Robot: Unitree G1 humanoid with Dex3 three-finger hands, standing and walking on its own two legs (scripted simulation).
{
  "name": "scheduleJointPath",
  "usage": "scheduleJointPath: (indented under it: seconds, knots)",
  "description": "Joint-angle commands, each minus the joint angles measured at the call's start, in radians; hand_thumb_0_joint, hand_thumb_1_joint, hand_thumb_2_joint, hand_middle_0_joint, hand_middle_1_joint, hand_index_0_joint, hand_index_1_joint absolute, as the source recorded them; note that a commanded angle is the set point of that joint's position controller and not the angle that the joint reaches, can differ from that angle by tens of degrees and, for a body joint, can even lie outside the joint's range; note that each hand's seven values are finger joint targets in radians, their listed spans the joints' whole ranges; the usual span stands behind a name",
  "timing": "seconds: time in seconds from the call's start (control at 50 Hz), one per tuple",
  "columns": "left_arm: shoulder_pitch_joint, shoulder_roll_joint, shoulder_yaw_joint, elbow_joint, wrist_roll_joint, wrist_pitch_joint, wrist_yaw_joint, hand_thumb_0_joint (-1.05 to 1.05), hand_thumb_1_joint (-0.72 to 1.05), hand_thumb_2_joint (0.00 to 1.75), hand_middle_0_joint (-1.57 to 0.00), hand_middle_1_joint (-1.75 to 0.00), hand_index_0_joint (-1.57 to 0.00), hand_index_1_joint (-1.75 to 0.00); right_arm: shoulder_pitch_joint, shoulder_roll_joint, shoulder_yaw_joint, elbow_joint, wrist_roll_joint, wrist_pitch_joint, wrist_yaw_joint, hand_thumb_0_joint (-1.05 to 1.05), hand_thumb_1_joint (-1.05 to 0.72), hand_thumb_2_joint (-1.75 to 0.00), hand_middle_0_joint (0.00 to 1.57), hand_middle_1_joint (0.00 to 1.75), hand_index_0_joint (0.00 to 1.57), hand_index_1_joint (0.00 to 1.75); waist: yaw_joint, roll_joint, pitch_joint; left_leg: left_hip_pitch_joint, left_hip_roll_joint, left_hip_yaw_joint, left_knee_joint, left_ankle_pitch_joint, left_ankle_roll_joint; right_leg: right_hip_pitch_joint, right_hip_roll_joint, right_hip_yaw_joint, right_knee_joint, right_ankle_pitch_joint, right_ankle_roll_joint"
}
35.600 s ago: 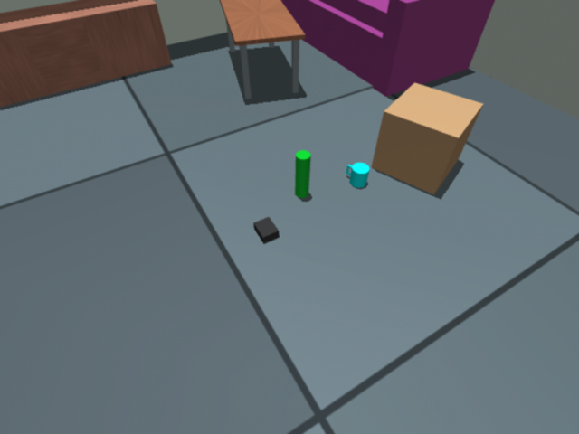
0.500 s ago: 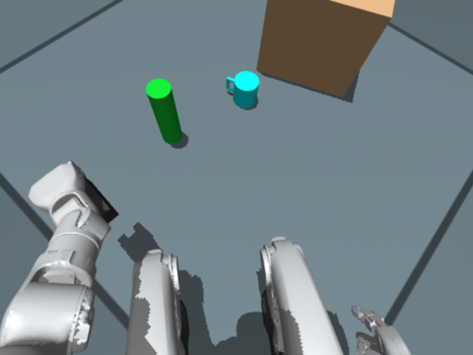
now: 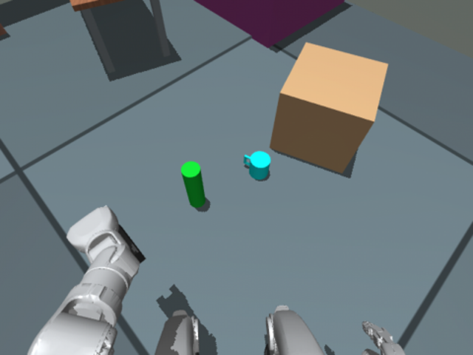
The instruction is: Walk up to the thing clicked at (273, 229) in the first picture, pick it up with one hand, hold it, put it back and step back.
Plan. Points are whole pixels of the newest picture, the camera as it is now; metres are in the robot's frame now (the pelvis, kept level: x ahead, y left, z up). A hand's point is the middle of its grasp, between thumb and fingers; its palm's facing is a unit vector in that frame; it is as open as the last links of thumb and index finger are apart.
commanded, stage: lift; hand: left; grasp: from above
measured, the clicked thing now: (113, 251) +0.34 +0.25 -0.12
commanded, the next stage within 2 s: hold in 0.48 s
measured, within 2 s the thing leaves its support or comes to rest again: neither
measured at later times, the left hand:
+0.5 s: hand (96, 224) +0.35 +0.23 +0.00, palm faces -0.34 -0.33 -0.88, open 12.5 cm
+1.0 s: hand (86, 217) +0.35 +0.23 +0.04, palm faces -0.32 -0.32 -0.89, open 12.5 cm
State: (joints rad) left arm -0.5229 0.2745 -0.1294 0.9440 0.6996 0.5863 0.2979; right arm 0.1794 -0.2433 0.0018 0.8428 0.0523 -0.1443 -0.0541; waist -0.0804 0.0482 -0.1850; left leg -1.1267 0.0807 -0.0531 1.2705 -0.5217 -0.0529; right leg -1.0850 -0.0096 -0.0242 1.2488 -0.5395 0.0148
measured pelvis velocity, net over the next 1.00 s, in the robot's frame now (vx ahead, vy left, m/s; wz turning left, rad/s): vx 0.04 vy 0.00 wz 0.01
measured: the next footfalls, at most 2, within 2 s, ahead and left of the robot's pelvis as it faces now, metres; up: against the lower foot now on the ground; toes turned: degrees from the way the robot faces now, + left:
none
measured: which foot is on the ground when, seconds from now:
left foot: down 0.00-1.00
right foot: down 0.00-1.00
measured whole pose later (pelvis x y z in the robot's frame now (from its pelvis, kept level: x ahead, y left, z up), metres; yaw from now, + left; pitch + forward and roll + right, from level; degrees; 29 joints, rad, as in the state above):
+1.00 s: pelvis +0.04 +0.00 +0.10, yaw +0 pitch +7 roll +0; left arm -0.48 0.19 -0.20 0.95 0.69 0.66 0.25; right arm 0.21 -0.26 0.01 0.83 0.05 -0.14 0.03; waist -0.02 0.03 -0.08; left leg -0.43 0.05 0.01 0.63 -0.31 -0.04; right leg -0.42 -0.04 0.00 0.65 -0.34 0.03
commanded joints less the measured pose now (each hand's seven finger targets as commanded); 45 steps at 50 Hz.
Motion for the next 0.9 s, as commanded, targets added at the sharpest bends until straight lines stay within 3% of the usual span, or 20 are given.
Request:
scheduleJointPath:
  seconds: [0.0, 0.04, 0.06, 0.14, 0.18, 0.24, 0.28, 0.36, 0.38, 0.42, 0.54, 0.62, 0.72, 0.74, 0.8, 0.82, 0.88]
  knots:
    - [-0.327, 0.16, 0.018, -0.133, 0.033, 0.009, 0.046, 0.0, 0.63, 0.88, -1.02, -0.77, -1.02, -0.77, 0.088, -0.136, -0.037, -0.065, -0.004, -0.024, -0.015, 0.0, -0.89, -0.9, 0.2, 0.3, 0.2, 0.3, -0.021, 0.024, -0.353, 0.378, -0.071, 0.066, -0.233, 0.289, 0.057, 0.315, 0.046, -0.012, -0.285, 0.334, -0.017]
    - [-0.289, 0.171, 0.031, -0.119, 0.032, 0.01, 0.051, 0.0, 0.63, 0.91, -1.02, -0.79, -1.02, -0.79, 0.102, -0.139, -0.037, -0.066, -0.006, -0.025, -0.014, 0.0, -0.89, -0.9, 0.2, 0.3, 0.2, 0.3, -0.004, 0.013, -0.373, 0.438, -0.07, 0.063, -0.268, 0.367, 0.054, 0.381, 0.044, -0.018, -0.304, 0.406, -0.017]
    - [-0.303, 0.144, 0.014, -0.133, 0.028, 0.009, 0.051, 0.0, 0.64, 0.92, -1.03, -0.79, -1.03, -0.79, 0.108, -0.134, -0.037, -0.071, -0.006, -0.022, -0.012, 0.0, -0.89, -0.9, 0.2, 0.3, 0.2, 0.3, -0.009, 0.012, -0.364, 0.456, -0.072, 0.064, -0.284, 0.385, 0.057, 0.396, 0.044, -0.015, -0.325, 0.432, -0.014]
    - [-0.283, 0.147, 0.014, -0.084, 0.028, 0.009, 0.042, 0.0, 0.63, 0.94, -1.02, -0.79, -1.01, -0.8, 0.129, -0.139, -0.036, -0.065, -0.006, -0.018, -0.008, 0.0, -0.89, -0.9, 0.2, 0.3, 0.2, 0.3, -0.01, -0.017, -0.337, 0.514, -0.074, 0.068, -0.34, 0.444, 0.06, 0.472, 0.038, -0.012, -0.381, 0.505, -0.009]
    - [-0.305, 0.161, 0.022, -0.113, 0.031, -0.001, 0.045, 0.0, 0.65, 0.97, -1.03, -0.8, -1.02, -0.81, 0.125, -0.14, -0.039, -0.073, -0.01, -0.019, -0.006, 0.0, -0.88, -0.89, 0.2, 0.3, 0.2, 0.3, 0.006, 0.018, -0.322, 0.555, -0.076, 0.07, -0.386, 0.439, 0.053, 0.498, 0.038, -0.016, -0.412, 0.477, -0.015]
    - [-0.302, 0.122, 0.002, -0.096, 0.036, -0.002, 0.046, 0.0, 0.69, 0.98, -1.06, -0.81, -1.05, -0.82, 0.118, -0.137, -0.038, -0.075, -0.008, -0.018, 0.001, 0.0, -0.88, -0.89, 0.2, 0.3, 0.2, 0.3, 0.005, 0.0, -0.295, 0.61, -0.073, 0.063, -0.446, 0.434, 0.049, 0.53, 0.041, -0.024, -0.451, 0.459, -0.018]
    - [-0.326, 0.141, 0.017, -0.113, 0.025, 0.001, 0.053, 0.0, 0.68, 0.99, -1.07, -0.8, -1.05, -0.82, 0.118, -0.139, -0.042, -0.074, -0.008, -0.019, 0.005, 0.0, -0.88, -0.89, 0.2, 0.3, 0.2, 0.3, 0.015, 0.032, -0.302, 0.653, -0.075, 0.07, -0.476, 0.454, 0.044, 0.564, 0.039, -0.022, -0.478, 0.468, -0.02]
    - [-0.328, 0.108, 0.0, -0.056, 0.016, 0.006, 0.052, 0.0, 0.7, 0.98, -1.09, -0.78, -1.07, -0.8, 0.114, -0.141, -0.04, -0.069, -0.007, -0.025, 0.013, 0.0, -0.88, -0.89, 0.2, 0.3, 0.2, 0.3, 0.007, -0.018, -0.233, 0.665, -0.074, 0.069, -0.53, 0.439, 0.046, 0.586, 0.04, -0.026, -0.521, 0.455, -0.019]
    - [-0.355, 0.132, 0.006, -0.103, 0.02, 0.001, 0.054, 0.0, 0.68, 0.99, -1.07, -0.78, -1.05, -0.8, 0.111, -0.144, -0.043, -0.075, -0.004, -0.024, 0.015, 0.0, -0.88, -0.89, 0.2, 0.3, 0.2, 0.3, 0.021, -0.006, -0.266, 0.696, -0.076, 0.073, -0.544, 0.446, 0.047, 0.617, 0.04, -0.023, -0.534, 0.467, -0.018]
    - [-0.352, 0.101, -0.007, -0.07, 0.014, 0.01, 0.053, 0.0, 0.67, 1.0, -1.07, -0.78, -1.05, -0.8, 0.105, -0.14, -0.041, -0.071, -0.003, -0.026, 0.021, 0.0, -0.88, -0.89, 0.2, 0.3, 0.2, 0.3, 0.013, -0.033, -0.241, 0.685, -0.083, 0.083, -0.549, 0.455, 0.052, 0.64, 0.036, -0.014, -0.556, 0.497, -0.01]
    - [-0.336, 0.095, -0.012, -0.065, 0.018, 0.032, 0.052, 0.0, 0.67, 1.02, -1.07, -0.79, -1.04, -0.82, 0.086, -0.144, -0.041, -0.079, -0.001, -0.027, 0.041, 0.0, -0.88, -0.89, 0.2, 0.3, 0.2, 0.3, 0.028, -0.053, -0.221, 0.736, -0.089, 0.096, -0.596, 0.475, 0.054, 0.7, 0.031, -0.009, -0.604, 0.529, -0.005]
    - [-0.367, 0.081, -0.018, -0.072, 0.007, 0.053, 0.049, 0.0, 0.57, 0.9, -0.98, -0.78, -0.96, -0.79, 0.074, -0.145, -0.041, -0.08, -0.005, -0.03, 0.056, 0.0, -0.89, -0.89, 0.2, 0.3, 0.2, 0.3, 0.027, -0.054, -0.206, 0.757, -0.09, 0.1, -0.621, 0.49, 0.053, 0.723, 0.031, -0.009, -0.621, 0.543, -0.006]
    - [-0.366, 0.095, -0.03, -0.111, 0.024, 0.056, 0.031, 0.0, 0.56, 0.91, -0.98, -0.76, -0.96, -0.78, 0.043, -0.145, -0.037, -0.101, -0.002, -0.032, 0.066, 0.0, -0.89, -0.9, 0.2, 0.3, 0.2, 0.3, 0.042, -0.037, -0.186, 0.785, -0.093, 0.101, -0.661, 0.444, 0.052, 0.735, 0.029, -0.006, -0.65, 0.482, -0.009]
    - [-0.355, 0.077, -0.04, -0.101, 0.03, 0.06, 0.025, 0.0, 0.55, 0.9, -0.97, -0.77, -0.95, -0.79, 0.042, -0.143, -0.037, -0.098, -0.001, -0.03, 0.068, 0.0, -0.89, -0.9, 0.2, 0.3, 0.2, 0.3, 0.038, -0.05, -0.184, 0.793, -0.092, 0.099, -0.662, 0.456, 0.054, 0.736, 0.029, -0.006, -0.653, 0.494, -0.008]
    - [-0.351, 0.108, -0.029, -0.145, 0.036, 0.06, 0.016, 0.0, 0.53, 0.9, -0.97, -0.75, -0.94, -0.78, 0.035, -0.146, -0.037, -0.109, -0.001, -0.032, 0.074, 0.0, -0.89, -0.9, 0.2, 0.3, 0.2, 0.3, 0.056, -0.022, -0.2, 0.807, -0.093, 0.101, -0.674, 0.476, 0.052, 0.763, 0.029, -0.005, -0.654, 0.506, -0.01]
    - [-0.351, 0.083, -0.046, -0.147, 0.04, 0.063, 0.01, 0.0, 0.52, 0.93, -0.97, -0.75, -0.93, -0.78, 0.028, -0.142, -0.035, -0.111, -0.001, -0.03, 0.075, 0.0, -0.89, -0.9, 0.2, 0.3, 0.2, 0.3, 0.048, -0.023, -0.194, 0.818, -0.092, 0.1, -0.677, 0.491, 0.052, 0.764, 0.03, -0.005, -0.66, 0.522, -0.009]
    - [-0.35, 0.085, -0.052, -0.169, 0.041, 0.067, 0.001, 0.0, 0.52, 0.94, -0.98, -0.75, -0.94, -0.79, 0.013, -0.141, -0.031, -0.123, 0.002, -0.029, 0.077, 0.0, -0.89, -0.9, 0.2, 0.3, 0.2, 0.3, 0.05, -0.031, -0.177, 0.831, -0.091, 0.099, -0.696, 0.475, 0.052, 0.768, 0.032, -0.008, -0.675, 0.503, -0.01]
